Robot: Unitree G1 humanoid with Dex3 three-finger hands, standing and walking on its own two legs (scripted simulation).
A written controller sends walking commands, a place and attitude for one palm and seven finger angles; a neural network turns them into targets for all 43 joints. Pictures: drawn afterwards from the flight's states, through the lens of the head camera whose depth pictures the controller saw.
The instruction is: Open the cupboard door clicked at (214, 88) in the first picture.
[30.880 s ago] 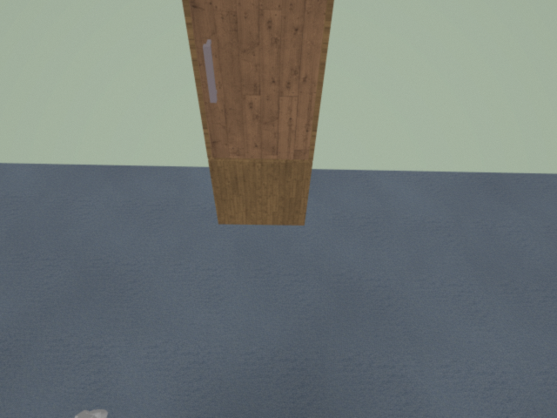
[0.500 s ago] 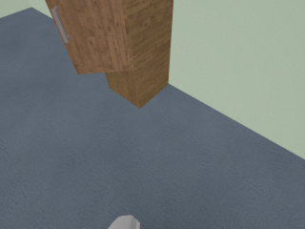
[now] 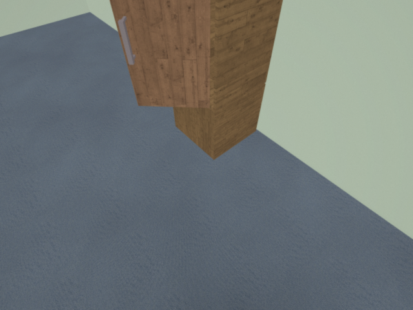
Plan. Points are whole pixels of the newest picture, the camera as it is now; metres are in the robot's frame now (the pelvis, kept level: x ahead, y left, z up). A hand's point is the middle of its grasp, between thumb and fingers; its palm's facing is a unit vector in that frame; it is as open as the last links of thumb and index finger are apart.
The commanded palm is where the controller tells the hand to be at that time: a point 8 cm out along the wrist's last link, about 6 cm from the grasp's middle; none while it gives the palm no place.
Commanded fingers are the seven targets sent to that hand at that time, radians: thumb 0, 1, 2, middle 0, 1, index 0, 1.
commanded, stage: take the last steps up to it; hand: left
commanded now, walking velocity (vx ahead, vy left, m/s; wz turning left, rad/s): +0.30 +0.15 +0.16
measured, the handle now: (128, 41) +1.04 +0.38 +0.00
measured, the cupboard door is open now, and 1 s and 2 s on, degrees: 46 46 46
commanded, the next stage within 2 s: come to a stop and stand still in 1.08 s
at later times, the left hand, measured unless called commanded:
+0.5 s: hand out of the picture +0.06 +0.24 -0.19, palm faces +0.19 -0.97 -0.16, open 7.4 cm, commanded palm none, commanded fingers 0.00 0.90 0.90 -0.20 -0.30 -0.20 -0.30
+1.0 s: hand (115, 207) +0.39 +0.29 -0.16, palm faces +0.10 -0.97 -0.22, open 7.2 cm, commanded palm none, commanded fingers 0.00 0.90 0.90 -0.20 -0.30 -0.20 -0.30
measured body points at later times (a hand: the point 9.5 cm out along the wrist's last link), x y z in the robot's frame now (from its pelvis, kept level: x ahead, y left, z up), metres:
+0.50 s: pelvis +0.15 +0.08 -0.02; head +0.19 +0.10 +0.43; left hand +0.06 +0.29 -0.18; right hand +0.28 -0.15 -0.15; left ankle +0.20 +0.19 -0.74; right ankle +0.05 -0.08 -0.68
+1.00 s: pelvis +0.33 +0.10 +0.01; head +0.36 +0.09 +0.45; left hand +0.38 +0.34 -0.14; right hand +0.33 -0.13 -0.16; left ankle +0.32 +0.23 -0.68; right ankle +0.33 +0.01 -0.74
